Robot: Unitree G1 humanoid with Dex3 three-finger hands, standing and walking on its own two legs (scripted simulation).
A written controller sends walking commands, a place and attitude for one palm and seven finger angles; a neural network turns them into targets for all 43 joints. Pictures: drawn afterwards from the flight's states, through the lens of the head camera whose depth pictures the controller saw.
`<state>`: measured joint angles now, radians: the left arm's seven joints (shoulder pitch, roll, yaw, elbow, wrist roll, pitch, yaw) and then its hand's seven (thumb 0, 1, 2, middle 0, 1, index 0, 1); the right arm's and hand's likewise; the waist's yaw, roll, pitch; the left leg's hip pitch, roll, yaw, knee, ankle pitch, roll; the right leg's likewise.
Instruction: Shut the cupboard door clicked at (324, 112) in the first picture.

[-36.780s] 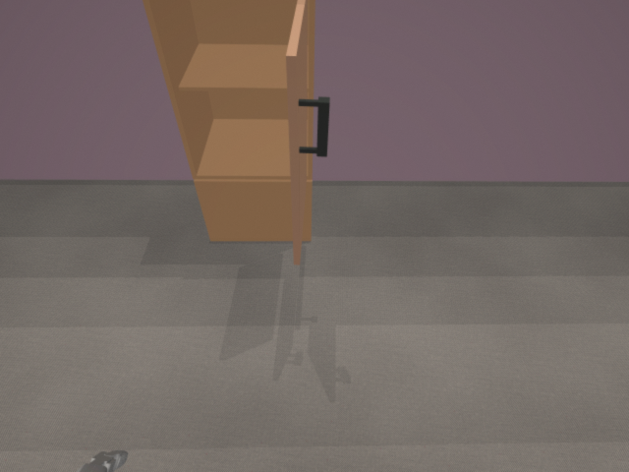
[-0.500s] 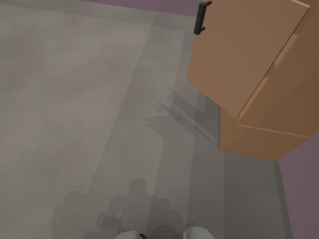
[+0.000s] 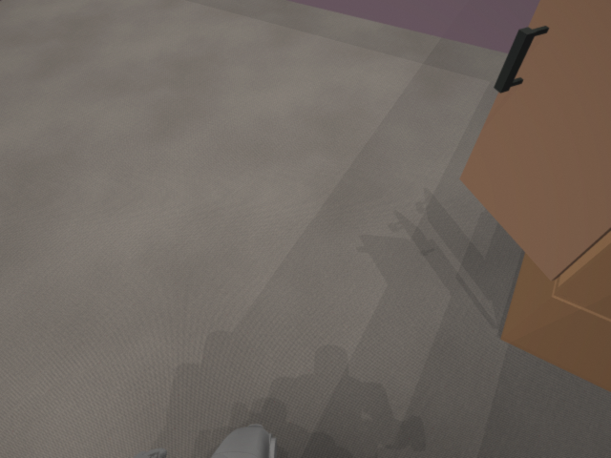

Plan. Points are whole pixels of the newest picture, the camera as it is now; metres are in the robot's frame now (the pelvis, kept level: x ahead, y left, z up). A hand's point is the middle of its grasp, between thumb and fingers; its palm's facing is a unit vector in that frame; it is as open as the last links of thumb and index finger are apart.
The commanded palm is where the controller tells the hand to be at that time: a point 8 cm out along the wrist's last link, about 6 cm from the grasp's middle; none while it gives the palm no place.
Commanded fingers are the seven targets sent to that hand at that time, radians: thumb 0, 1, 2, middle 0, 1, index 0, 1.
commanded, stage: walk to a spot facing it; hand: left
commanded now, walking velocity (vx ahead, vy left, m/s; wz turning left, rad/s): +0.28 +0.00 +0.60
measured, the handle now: (521, 59) +0.86 -0.45 +0.02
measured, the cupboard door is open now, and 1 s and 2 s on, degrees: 53 53 53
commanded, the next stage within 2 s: turn to face it in 1.12 s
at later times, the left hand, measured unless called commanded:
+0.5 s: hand (137, 419) +0.19 +0.27 -0.15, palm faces +0.23 -0.95 -0.22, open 7.4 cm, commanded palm none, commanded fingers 0.00 0.90 0.90 -0.20 -0.30 -0.20 -0.30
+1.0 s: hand (181, 395) +0.23 +0.22 -0.17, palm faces +0.57 -0.80 -0.20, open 7.3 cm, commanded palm none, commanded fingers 0.00 0.90 0.90 -0.20 -0.30 -0.20 -0.30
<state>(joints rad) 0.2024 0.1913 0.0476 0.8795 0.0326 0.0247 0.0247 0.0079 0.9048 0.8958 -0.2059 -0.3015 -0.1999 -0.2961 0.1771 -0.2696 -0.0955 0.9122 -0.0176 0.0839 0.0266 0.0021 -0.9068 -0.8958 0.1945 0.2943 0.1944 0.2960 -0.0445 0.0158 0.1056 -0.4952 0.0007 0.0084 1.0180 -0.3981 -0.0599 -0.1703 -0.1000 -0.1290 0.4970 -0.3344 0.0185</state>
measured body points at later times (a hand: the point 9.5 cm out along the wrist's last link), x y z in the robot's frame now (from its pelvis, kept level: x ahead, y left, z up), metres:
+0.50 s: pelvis +0.12 +0.04 +0.00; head +0.16 +0.06 +0.45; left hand +0.18 +0.32 -0.13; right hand +0.16 -0.20 -0.15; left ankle +0.00 +0.13 -0.74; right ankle +0.27 -0.08 -0.69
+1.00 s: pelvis +0.33 +0.06 +0.00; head +0.36 +0.09 +0.45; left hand +0.20 +0.26 -0.15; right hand +0.55 -0.10 -0.14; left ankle +0.34 +0.21 -0.68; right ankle +0.32 -0.06 -0.74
